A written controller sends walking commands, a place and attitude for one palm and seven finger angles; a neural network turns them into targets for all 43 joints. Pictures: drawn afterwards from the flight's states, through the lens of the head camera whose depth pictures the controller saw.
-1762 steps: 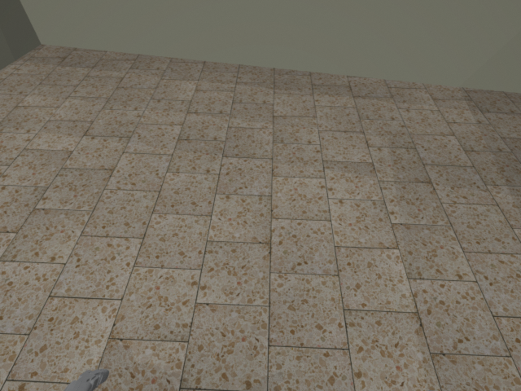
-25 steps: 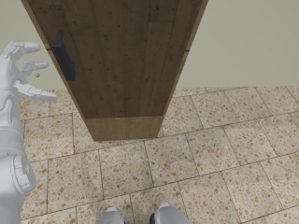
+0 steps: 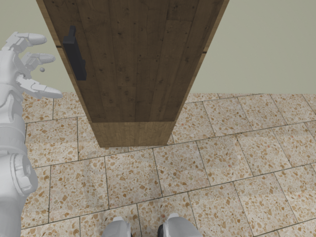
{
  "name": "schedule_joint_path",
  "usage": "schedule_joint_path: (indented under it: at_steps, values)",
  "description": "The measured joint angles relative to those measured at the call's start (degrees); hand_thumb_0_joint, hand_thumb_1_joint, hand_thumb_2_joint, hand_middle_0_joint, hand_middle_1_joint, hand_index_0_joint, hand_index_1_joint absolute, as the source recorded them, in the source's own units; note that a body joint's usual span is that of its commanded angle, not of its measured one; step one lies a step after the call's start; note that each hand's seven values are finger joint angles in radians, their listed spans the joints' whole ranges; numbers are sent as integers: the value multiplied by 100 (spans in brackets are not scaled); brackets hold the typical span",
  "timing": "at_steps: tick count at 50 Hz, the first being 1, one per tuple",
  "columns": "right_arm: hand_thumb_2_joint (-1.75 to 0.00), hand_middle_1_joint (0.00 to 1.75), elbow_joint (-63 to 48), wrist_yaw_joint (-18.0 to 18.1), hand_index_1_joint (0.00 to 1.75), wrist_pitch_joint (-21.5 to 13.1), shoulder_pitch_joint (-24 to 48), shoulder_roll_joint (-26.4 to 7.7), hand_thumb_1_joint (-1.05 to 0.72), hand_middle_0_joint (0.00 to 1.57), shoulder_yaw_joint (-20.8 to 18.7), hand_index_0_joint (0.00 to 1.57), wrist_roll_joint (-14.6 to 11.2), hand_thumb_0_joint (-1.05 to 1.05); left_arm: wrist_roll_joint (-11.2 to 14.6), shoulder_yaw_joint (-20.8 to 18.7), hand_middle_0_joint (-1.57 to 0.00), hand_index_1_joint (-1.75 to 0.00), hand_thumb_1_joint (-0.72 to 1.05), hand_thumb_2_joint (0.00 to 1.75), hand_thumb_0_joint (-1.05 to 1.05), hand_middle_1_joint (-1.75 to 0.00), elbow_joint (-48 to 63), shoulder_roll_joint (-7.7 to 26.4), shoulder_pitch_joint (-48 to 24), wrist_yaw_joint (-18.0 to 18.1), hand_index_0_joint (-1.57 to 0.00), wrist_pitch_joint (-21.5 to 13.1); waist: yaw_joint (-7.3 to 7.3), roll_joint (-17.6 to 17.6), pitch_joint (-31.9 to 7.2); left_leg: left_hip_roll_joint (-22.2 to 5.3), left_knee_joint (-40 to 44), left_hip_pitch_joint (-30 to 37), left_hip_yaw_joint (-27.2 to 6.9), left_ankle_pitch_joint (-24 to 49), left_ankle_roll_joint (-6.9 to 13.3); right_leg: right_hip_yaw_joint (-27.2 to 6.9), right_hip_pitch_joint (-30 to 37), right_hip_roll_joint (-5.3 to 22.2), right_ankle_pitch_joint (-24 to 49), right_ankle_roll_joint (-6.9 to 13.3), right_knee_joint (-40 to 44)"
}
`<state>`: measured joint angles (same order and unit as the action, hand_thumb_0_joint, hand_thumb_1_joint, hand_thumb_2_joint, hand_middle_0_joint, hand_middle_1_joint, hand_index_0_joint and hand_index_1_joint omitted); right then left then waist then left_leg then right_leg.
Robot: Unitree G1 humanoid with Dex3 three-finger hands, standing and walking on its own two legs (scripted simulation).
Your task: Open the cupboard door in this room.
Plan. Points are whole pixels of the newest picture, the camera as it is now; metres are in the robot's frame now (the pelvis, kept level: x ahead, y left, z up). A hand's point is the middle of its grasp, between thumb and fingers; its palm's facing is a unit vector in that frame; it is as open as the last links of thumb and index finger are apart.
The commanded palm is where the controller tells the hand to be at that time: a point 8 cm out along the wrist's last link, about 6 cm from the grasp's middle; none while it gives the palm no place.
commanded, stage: move the hooked fingers beside the handle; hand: left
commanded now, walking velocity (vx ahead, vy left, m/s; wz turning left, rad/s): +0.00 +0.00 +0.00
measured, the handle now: (77, 54) +0.55 +0.17 +0.09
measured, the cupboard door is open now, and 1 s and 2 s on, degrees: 0 0 0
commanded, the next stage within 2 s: slide the fingers in behind the handle in 0.12 s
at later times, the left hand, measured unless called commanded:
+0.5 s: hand (52, 70) +0.49 +0.22 +0.09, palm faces +0.00 -1.00 +0.03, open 14.0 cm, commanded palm +0.47 +0.26 +0.09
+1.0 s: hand (65, 71) +0.50 +0.20 +0.08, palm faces +0.01 -1.00 +0.00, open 13.9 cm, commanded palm +0.47 +0.24 +0.09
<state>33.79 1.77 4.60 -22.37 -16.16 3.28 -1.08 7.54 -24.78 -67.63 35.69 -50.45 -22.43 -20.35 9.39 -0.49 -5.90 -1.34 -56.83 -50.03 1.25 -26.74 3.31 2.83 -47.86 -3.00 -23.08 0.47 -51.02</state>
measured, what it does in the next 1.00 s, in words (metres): stands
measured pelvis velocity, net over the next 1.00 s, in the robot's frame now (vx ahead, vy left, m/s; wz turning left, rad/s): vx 0.00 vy -0.01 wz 0.00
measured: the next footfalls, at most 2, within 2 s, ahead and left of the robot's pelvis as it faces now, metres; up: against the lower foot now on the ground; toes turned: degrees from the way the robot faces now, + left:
none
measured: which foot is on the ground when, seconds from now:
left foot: down 0.00-1.00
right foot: down 0.00-1.00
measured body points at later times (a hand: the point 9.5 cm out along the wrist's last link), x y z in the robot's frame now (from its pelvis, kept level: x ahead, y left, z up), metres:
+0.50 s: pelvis +0.00 +0.01 +0.00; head +0.11 +0.04 +0.44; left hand +0.49 +0.28 +0.09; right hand +0.01 -0.26 -0.10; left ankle +0.00 +0.08 -0.68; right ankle +0.01 -0.12 -0.68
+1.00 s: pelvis +0.00 -0.01 +0.00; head +0.12 +0.02 +0.43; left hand +0.49 +0.25 +0.08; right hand +0.02 -0.27 -0.11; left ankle +0.00 +0.08 -0.68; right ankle +0.01 -0.12 -0.68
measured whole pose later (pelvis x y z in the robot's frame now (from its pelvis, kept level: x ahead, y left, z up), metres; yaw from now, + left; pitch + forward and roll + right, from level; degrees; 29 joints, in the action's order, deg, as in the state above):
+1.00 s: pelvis +0.00 -0.01 +0.00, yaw +0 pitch +20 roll -3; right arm 34.2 0.2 4.3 -23.5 -15.3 2.6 -0.4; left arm 7.1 -21.1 -65.0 28.9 -49.5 -15.6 -21.1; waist 9.0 -1.0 -6.2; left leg -1.3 -56.7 -49.8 1.2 -26.9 2.9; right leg 2.8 -48.0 -3.0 -23.7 0.9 -51.5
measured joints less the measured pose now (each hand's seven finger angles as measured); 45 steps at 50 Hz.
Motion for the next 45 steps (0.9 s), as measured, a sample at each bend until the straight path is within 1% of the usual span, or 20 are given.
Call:
schedule_joint_path:
  at_steps: [2, 4, 8, 10, 14, 17, 20, 23, 25, 28, 30, 36, 41, 45]
  values:
    - [-90, 30, -1, 4, 30, 22, -75, -1, -91, 20, 10, 20, -2, 1, -7, 73, -30, -120, -49, 30, -2, -120, -71, 52, -24, -27, -30, 116, 7, -25, -6, 6, 20, 10, 3, 6, 11, -4, 14, 5, 10, -11, 29]
    - [-90, 30, -10, 0, 30, 33, -154, -4, -91, 20, 3, 20, 8, 1, 17, 123, -30, -120, -49, 30, -2, -120, -16, 37, 27, -31, -30, 162, -1, -56, -3, 14, 43, 19, 11, 14, 21, -13, 26, 12, 22, -22, 58]
    - [-90, 30, 54, -38, 30, 46, -262, 2, -91, 20, -20, 20, 38, 1, 111, 169, -30, -120, -49, 30, -2, -120, 153, -164, 130, 6, -30, 46, -62, -93, -5, 31, 74, 42, 35, 20, 41, -37, 45, 28, 31, -46, 86]
    - [-90, 30, 93, -46, 30, 56, -259, 16, -91, 20, -2, 20, 43, 1, 130, 114, -30, -120, -50, 30, -2, -120, 96, -226, 87, 42, -30, 10, -55, -71, 2, 36, 67, 47, 43, 14, 52, -45, 44, 33, 23, -52, 70]
    - [-90, 30, 60, -45, 30, 42, -234, 39, -91, 20, 7, 20, 48, 1, 5, 86, -30, -120, -50, 30, -2, -120, -15, -198, 19, 169, -30, 36, 23, -34, 10, 38, 35, -2, 43, 9, 53, -44, -8, 36, 13, -51, 30]
    - [-90, 30, 21, -59, 30, 29, -222, 38, -91, 20, -30, 20, 72, 1, -74, 81, -30, -120, -49, 30, -2, -120, 167, -235, 107, 243, -30, -6, 35, -45, 18, 26, 24, -29, 47, 7, 46, -49, -32, 25, 22, -50, 33]
    - [-90, 30, 36, -82, 30, 31, -219, 40, -91, 20, -61, 20, 79, 1, -4, 100, -30, -120, -49, 30, -2, -120, 341, -343, 210, 274, -30, -90, 1, -53, -12, 15, 41, 2, 59, 0, 44, -63, -6, 13, 26, -53, 56]
    - [-90, 30, 64, -100, 30, 55, -202, 45, -91, 20, -61, 20, 65, 1, 62, 121, -30, -120, -49, 30, -2, -120, 321, -438, 213, 271, -30, -74, -31, -52, -60, 11, 59, 58, 56, -11, 44, -62, 51, 7, 16, -51, 76]
    - [-90, 30, 42, -97, 30, 70, -183, 46, -91, 20, -43, 20, 51, 1, 46, 141, -30, -120, -49, 30, -2, -120, 218, -436, 193, 295, -30, -8, -25, -46, -80, 14, 68, 92, 53, -16, 43, -60, 82, 9, 7, -46, 77]
    - [-90, 30, -16, -101, 30, 52, -155, 44, -91, 20, -45, 20, 49, 1, -26, 274, -30, -120, -50, 30, -2, -120, 127, -426, 152, 384, -30, 88, -21, -59, -58, 29, 63, 99, 26, -11, 37, -33, 97, 23, -5, -38, 65]
    - [-90, 30, -36, -105, 30, 33, -127, 42, -91, 20, -48, 20, 59, 1, -41, 303, -30, -120, -50, 30, -2, -120, 169, -463, 155, 424, -30, 64, -35, -62, -32, 34, 53, 86, 20, -6, 32, -26, 84, 29, -8, -32, 48]
    - [-90, 30, 33, -124, 30, -24, -37, 58, -91, 20, -54, 20, 73, 1, 26, 336, -30, -120, -50, 30, -2, -120, 210, -622, 58, 505, -30, -118, -65, -41, -5, 39, 3, 18, 0, -10, 11, -4, 10, 35, -33, -13, -27]
    - [-90, 30, 31, -129, 30, -24, -21, 68, -91, 20, -54, 20, 67, 1, -42, 386, -30, -120, -50, 30, -2, -120, 149, -655, 1, 578, -30, -56, -30, -37, -23, 31, -12, -12, -4, -18, -8, -1, -31, 27, -52, 6, -63]
    - [-90, 30, 16, -135, 30, -32, -52, 67, -91, 20, -48, 20, 72, 1, -54, 307, -30, -121, -49, 30, -2, -120, 177, -663, 25, 649, -31, -54, -28, -44, -12, 19, -4, -7, 1, -19, -20, -7, -36, 15, -55, 20, -67]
